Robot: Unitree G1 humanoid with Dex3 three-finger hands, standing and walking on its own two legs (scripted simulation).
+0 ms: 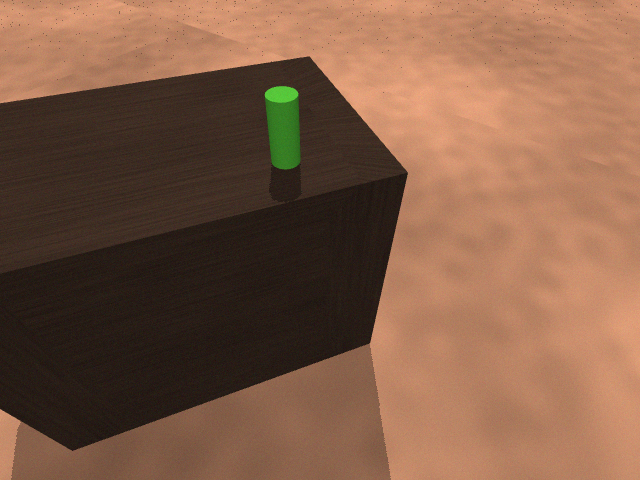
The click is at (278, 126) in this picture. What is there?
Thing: squat round
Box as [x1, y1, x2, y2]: [265, 86, 300, 168]
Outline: 277,86 270,88 265,92 271,161 276,167 291,168 297,165 300,160 298,96 297,91 293,88 286,86
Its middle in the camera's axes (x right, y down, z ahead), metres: -0.07 -0.22 +0.78
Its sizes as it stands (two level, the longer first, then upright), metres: 0.062 0.062 0.150
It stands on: a support 0.75 m high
